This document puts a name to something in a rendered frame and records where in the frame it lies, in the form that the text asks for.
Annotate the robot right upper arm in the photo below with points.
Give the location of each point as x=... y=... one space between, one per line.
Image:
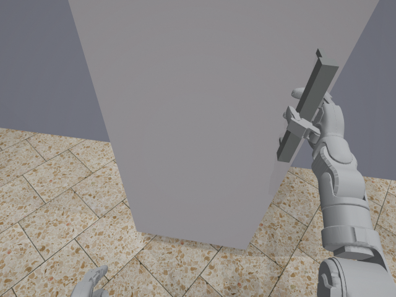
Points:
x=352 y=278

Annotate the robot right hand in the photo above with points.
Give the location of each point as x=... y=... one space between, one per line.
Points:
x=329 y=120

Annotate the fridge door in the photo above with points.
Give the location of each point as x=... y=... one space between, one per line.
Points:
x=193 y=92

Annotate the handle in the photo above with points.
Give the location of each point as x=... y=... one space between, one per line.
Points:
x=317 y=85

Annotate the right robot forearm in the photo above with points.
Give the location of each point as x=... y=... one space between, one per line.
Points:
x=348 y=231

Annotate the robot left hand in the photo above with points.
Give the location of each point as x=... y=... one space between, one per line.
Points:
x=91 y=278

